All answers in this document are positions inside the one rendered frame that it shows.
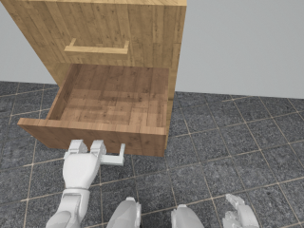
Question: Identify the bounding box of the drawer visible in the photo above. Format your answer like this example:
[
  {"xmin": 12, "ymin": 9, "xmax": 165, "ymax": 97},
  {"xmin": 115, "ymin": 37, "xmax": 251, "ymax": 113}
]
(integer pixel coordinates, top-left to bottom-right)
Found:
[{"xmin": 17, "ymin": 63, "xmax": 169, "ymax": 157}]

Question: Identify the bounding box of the robot right thigh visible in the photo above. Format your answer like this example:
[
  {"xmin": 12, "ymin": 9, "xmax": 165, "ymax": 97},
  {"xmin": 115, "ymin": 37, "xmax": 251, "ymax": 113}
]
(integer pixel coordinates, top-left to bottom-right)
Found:
[{"xmin": 171, "ymin": 207, "xmax": 204, "ymax": 228}]

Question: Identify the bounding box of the robot left thigh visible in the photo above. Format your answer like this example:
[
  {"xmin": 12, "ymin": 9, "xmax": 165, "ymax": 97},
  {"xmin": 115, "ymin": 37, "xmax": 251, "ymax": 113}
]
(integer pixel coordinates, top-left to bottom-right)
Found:
[{"xmin": 106, "ymin": 200, "xmax": 142, "ymax": 228}]

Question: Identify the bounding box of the robot thigh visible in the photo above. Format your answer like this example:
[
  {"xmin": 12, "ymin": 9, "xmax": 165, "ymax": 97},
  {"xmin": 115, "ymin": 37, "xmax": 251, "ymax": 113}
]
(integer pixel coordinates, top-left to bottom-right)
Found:
[
  {"xmin": 171, "ymin": 207, "xmax": 204, "ymax": 228},
  {"xmin": 106, "ymin": 200, "xmax": 142, "ymax": 228}
]

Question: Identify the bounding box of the cabinet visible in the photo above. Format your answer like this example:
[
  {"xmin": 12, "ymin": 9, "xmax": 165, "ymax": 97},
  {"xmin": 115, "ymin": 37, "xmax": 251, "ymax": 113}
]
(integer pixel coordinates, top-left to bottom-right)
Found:
[{"xmin": 0, "ymin": 0, "xmax": 187, "ymax": 149}]

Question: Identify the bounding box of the left robot hand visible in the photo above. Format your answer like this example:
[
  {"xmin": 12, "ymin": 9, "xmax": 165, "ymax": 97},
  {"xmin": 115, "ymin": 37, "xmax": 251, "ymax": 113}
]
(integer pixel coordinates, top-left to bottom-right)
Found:
[{"xmin": 63, "ymin": 140, "xmax": 106, "ymax": 189}]

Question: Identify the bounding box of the right robot hand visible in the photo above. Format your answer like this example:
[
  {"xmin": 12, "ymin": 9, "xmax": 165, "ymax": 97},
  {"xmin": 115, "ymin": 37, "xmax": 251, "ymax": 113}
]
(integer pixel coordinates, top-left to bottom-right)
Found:
[{"xmin": 222, "ymin": 194, "xmax": 259, "ymax": 228}]

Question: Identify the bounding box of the left robot forearm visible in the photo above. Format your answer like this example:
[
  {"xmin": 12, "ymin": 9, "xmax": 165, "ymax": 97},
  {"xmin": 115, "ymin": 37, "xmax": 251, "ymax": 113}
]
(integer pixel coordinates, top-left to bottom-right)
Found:
[{"xmin": 46, "ymin": 187, "xmax": 90, "ymax": 228}]

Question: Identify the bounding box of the handle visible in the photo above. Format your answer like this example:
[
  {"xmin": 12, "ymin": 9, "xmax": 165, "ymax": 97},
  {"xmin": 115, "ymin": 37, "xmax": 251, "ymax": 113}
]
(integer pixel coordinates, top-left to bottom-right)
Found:
[
  {"xmin": 64, "ymin": 140, "xmax": 125, "ymax": 166},
  {"xmin": 64, "ymin": 46, "xmax": 129, "ymax": 61}
]

